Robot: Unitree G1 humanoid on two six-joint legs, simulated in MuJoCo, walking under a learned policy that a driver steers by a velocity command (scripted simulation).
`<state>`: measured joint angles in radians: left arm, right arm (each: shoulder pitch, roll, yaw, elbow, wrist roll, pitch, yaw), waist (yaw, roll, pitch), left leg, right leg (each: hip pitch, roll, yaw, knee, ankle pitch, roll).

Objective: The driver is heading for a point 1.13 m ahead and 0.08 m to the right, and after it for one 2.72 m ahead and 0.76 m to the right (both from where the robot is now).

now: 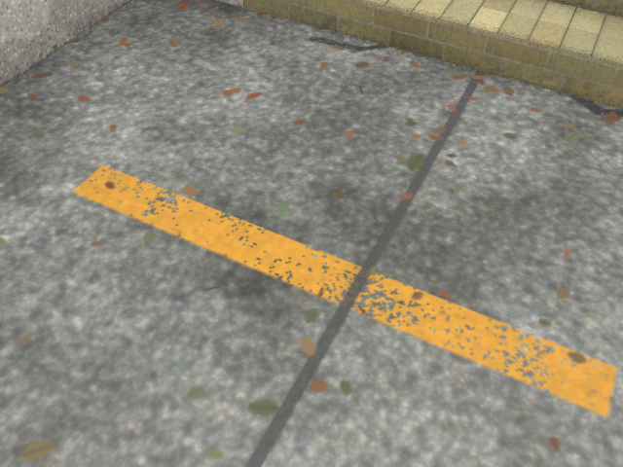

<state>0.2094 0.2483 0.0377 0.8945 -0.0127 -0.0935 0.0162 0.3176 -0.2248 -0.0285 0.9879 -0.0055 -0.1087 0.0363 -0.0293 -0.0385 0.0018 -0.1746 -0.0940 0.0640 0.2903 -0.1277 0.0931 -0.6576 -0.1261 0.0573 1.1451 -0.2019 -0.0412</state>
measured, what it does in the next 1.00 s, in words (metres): walks ahead: right foot, then left foot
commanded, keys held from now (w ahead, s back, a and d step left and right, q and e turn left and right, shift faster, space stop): w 1.00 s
